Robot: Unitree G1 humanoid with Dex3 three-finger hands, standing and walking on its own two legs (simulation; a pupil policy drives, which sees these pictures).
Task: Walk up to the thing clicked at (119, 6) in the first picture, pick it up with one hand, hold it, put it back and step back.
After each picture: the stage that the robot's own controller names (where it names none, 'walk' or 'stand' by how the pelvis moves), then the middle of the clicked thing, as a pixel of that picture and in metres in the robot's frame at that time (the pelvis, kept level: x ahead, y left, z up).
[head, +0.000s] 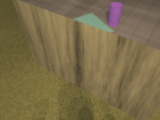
stand; (114, 14) +0.80 -0.17 +0.02
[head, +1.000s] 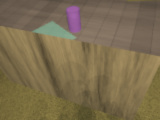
walk; (74, 19) +0.73 +0.08 +0.04
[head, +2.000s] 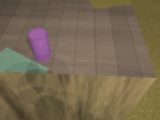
stand; (40, 45) +0.50 +0.17 +0.06
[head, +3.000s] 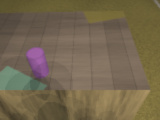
stand; (38, 63) +0.47 +0.19 +0.02
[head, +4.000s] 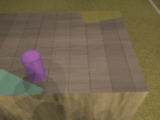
stand; (34, 66) +0.44 +0.20 +0.02
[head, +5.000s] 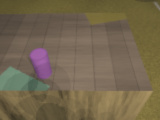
stand; (41, 64) +0.47 +0.18 +0.02
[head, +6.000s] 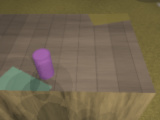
stand; (44, 64) +0.46 +0.17 +0.02
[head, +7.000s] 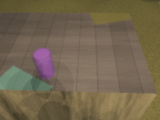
stand; (44, 64) +0.46 +0.17 +0.02
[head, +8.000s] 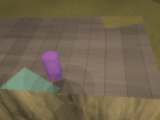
rise first; (52, 66) +0.46 +0.17 +0.02
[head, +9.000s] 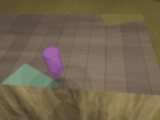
go down; (53, 62) +0.47 +0.17 +0.03
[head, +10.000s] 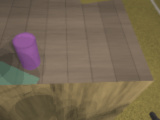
go down; (28, 52) +0.46 +0.16 +0.05
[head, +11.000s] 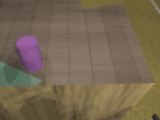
approach; (30, 54) +0.46 +0.16 +0.06
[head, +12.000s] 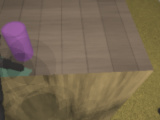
close in; (19, 42) +0.47 +0.18 +0.09
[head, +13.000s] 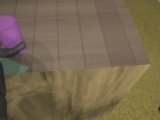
lift; (11, 37) +0.49 +0.19 +0.10
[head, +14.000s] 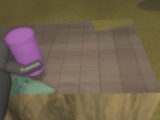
lift; (27, 53) +0.33 +0.15 +0.24
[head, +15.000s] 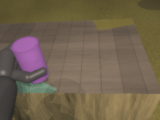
hold; (31, 61) +0.33 +0.15 +0.21
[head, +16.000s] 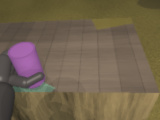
hold; (28, 66) +0.32 +0.16 +0.20
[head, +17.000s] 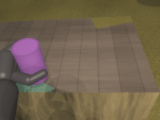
crouch; (31, 62) +0.33 +0.15 +0.20
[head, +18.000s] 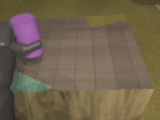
crouch; (28, 36) +0.42 +0.16 +0.22
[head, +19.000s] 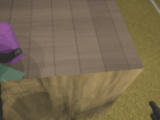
lower; (6, 44) +0.48 +0.19 +0.07
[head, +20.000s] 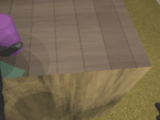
lower; (6, 36) +0.49 +0.19 +0.10
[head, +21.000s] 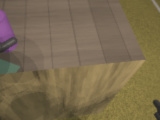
lower; (0, 32) +0.50 +0.19 +0.10
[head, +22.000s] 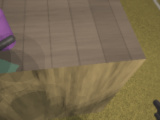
lower; out of the picture +0.51 +0.19 +0.10
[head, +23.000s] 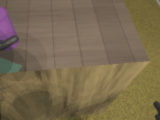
loosen; (1, 29) +0.50 +0.19 +0.11
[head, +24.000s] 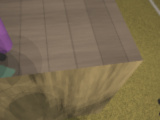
withdraw; out of the picture +0.50 +0.20 +0.10
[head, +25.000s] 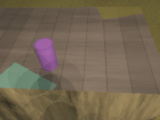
sink last; (46, 55) +0.47 +0.17 +0.07
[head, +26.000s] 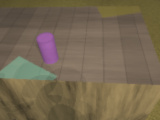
stand; (48, 48) +0.51 +0.18 +0.07
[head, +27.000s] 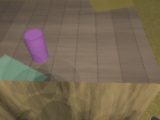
stand; (37, 46) +0.49 +0.19 +0.09
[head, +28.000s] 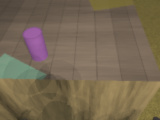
stand; (36, 45) +0.50 +0.19 +0.09
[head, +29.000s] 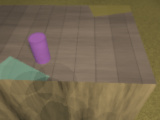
stand; (40, 48) +0.51 +0.19 +0.06
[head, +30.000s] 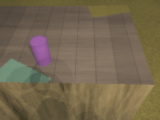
walk; (41, 51) +0.51 +0.18 +0.02
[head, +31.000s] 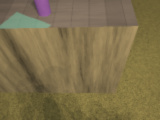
walk; (41, 2) +0.76 +0.21 +0.05
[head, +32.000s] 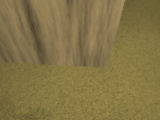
stand; out of the picture +1.11 +0.17 +0.05
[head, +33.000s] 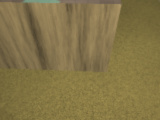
stand; out of the picture +1.13 +0.20 +0.03
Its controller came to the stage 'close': yes
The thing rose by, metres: 0.20
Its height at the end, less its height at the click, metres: +0.00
